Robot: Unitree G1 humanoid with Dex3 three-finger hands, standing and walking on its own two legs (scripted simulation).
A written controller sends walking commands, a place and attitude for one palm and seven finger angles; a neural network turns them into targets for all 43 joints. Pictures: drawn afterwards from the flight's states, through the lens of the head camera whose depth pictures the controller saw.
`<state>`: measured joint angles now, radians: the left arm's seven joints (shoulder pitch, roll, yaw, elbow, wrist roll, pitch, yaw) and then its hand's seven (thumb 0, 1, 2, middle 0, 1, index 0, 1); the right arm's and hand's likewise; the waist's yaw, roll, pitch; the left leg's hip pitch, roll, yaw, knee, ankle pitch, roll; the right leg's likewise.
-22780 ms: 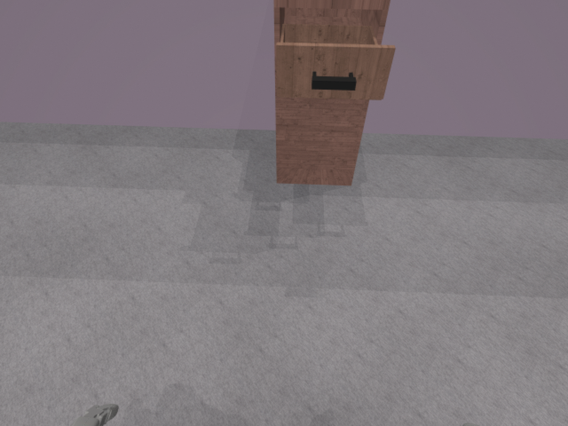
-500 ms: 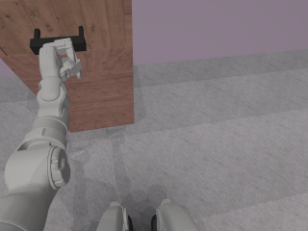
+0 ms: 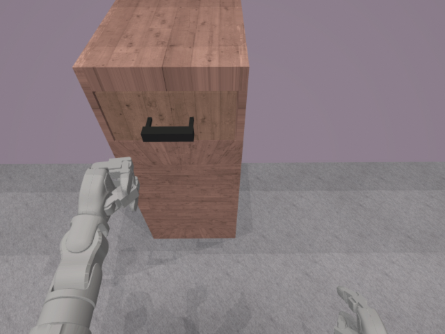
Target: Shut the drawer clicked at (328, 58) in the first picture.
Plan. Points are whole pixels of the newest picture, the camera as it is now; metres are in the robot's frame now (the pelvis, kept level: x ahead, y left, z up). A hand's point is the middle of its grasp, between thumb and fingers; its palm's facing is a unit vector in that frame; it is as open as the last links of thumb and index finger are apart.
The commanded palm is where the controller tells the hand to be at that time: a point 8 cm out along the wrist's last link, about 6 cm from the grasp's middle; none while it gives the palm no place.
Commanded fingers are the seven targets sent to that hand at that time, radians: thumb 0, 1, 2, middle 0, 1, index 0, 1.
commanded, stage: draw the hand back to the body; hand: left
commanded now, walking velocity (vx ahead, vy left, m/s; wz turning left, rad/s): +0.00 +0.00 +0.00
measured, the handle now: (169, 127) +0.59 +0.16 +0.00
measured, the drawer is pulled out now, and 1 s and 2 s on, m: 0.00 0.00 0.00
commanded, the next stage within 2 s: step back with the hand held close in 0.84 s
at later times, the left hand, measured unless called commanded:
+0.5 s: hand (37, 250) +0.20 +0.23 +0.17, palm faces +0.29 -0.90 -0.32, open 3.3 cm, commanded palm +0.15 +0.28 +0.18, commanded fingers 0.00 0.90 0.90 -1.40 -1.60 -1.40 -1.60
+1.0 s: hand out of the picture +0.16 +0.24 +0.19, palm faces +0.39 -0.84 -0.38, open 3.3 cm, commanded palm +0.11 +0.28 +0.21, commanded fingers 0.00 0.90 0.90 -1.40 -1.60 -1.40 -1.60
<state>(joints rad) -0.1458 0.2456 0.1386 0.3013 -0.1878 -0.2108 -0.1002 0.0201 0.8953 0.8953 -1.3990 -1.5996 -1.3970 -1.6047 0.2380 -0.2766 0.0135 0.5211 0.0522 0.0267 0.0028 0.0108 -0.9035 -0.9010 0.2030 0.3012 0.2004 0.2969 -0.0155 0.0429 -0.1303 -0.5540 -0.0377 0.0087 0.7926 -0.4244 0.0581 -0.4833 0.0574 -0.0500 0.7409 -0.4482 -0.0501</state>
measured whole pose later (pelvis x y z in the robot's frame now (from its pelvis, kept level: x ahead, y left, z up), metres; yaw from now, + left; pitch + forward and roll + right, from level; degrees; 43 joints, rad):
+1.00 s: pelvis -0.02 +0.00 +0.03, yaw +0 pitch -4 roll -1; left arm 0.52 0.33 0.26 -0.47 -0.07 -0.08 0.10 0.02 0.89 0.89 -1.40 -1.60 -1.40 -1.60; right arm 0.21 -0.23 0.05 0.61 0.01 -0.08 -0.07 0.02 -0.90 -0.90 0.21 0.30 0.20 0.30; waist 0.06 0.07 0.00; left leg -0.12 -0.05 0.00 0.43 -0.24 0.06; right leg -0.05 0.05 -0.04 0.38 -0.26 -0.04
